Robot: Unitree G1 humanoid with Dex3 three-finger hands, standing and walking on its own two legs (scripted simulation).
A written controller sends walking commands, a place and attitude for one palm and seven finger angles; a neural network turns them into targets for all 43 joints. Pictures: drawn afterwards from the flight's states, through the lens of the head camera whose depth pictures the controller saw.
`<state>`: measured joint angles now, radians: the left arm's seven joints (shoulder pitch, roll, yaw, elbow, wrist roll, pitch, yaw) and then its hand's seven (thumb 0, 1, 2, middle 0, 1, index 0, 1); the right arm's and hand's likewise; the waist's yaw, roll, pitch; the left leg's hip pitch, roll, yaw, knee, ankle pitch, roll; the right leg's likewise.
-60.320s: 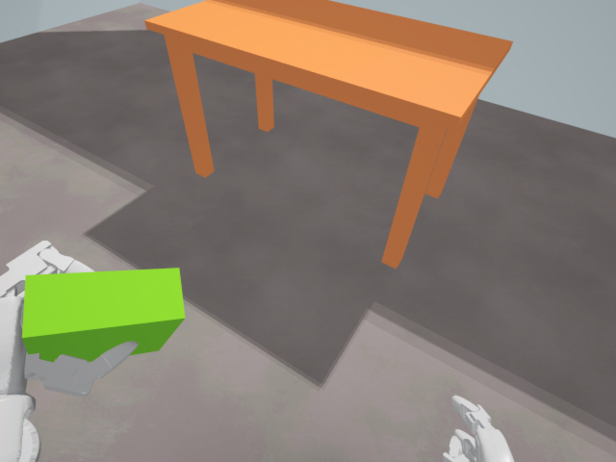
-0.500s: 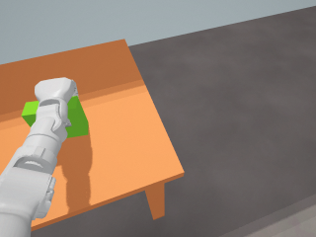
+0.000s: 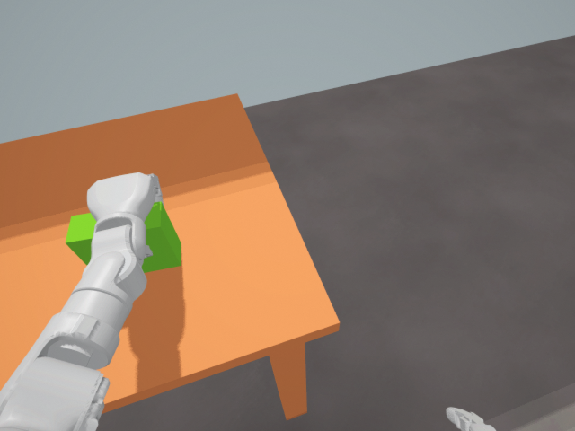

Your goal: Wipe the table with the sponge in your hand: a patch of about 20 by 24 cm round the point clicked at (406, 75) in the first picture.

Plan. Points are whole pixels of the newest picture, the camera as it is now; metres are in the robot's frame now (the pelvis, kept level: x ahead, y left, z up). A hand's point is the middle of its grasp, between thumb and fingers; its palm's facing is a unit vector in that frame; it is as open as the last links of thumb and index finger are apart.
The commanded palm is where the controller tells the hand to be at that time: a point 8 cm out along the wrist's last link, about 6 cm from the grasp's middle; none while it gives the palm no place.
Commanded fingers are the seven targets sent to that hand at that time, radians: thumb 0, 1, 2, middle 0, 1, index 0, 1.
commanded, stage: wipe back along the middle lane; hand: left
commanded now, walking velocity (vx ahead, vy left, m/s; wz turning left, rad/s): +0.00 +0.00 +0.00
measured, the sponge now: (134, 249) +0.39 +0.28 +0.01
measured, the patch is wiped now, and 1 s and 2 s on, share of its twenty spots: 0.95 0.95 0.95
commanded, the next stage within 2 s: slide across to the third lane in 1.06 s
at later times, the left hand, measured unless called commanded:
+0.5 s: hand (143, 245) +0.35 +0.23 +0.08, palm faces +0.03 -0.02 -1.00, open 9.2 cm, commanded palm +0.30 +0.21 +0.11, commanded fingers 0.00 0.10 1.30 -1.20 -1.60 -1.20 -1.60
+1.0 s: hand (151, 278) +0.30 +0.20 +0.08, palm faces +0.06 -0.05 -1.00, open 9.2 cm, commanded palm +0.25 +0.19 +0.10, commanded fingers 0.00 0.10 1.30 -1.20 -1.60 -1.20 -1.60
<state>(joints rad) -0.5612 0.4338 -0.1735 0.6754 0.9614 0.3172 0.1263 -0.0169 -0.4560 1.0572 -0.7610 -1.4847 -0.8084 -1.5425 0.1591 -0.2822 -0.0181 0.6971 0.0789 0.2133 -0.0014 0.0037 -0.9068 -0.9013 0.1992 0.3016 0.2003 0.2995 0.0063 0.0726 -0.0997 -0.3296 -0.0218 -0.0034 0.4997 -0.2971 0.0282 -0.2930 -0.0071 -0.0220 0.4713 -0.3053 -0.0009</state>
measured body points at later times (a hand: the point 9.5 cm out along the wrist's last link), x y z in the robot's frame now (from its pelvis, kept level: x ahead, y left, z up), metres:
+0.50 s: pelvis +0.00 +0.00 +0.00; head +0.01 -0.04 +0.45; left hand +0.34 +0.23 +0.13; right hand +0.18 -0.24 -0.12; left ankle -0.03 +0.10 -0.74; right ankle -0.05 -0.12 -0.74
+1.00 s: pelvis -0.01 -0.02 +0.00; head -0.02 -0.07 +0.45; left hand +0.29 +0.20 +0.13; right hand +0.20 -0.24 -0.10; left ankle -0.03 +0.10 -0.74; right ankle -0.05 -0.12 -0.74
